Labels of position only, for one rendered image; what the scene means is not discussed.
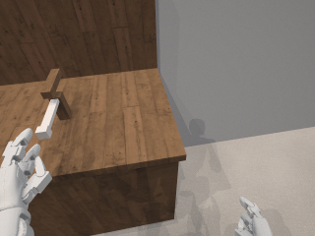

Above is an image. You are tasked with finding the right robot hand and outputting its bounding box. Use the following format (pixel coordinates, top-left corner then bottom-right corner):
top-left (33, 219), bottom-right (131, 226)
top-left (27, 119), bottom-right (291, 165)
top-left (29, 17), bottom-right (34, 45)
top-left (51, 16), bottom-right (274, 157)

top-left (234, 197), bottom-right (273, 236)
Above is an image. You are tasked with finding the left robot hand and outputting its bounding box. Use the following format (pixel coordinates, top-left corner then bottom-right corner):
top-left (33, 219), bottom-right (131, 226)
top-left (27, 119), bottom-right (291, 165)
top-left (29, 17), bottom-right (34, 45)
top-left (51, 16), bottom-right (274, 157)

top-left (0, 128), bottom-right (52, 211)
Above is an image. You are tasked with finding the tap lever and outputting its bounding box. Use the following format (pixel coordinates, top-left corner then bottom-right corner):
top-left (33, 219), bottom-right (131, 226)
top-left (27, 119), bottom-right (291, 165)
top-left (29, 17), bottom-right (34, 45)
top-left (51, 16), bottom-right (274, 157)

top-left (35, 98), bottom-right (60, 140)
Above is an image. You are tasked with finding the robot left forearm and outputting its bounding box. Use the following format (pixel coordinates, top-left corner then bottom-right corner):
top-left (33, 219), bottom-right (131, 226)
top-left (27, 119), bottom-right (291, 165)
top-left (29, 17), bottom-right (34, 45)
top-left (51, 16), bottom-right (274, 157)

top-left (0, 206), bottom-right (34, 236)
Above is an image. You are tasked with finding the counter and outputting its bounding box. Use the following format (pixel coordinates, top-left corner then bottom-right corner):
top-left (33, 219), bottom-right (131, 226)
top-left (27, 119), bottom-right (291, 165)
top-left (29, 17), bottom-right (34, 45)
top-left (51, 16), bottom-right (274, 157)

top-left (0, 0), bottom-right (187, 236)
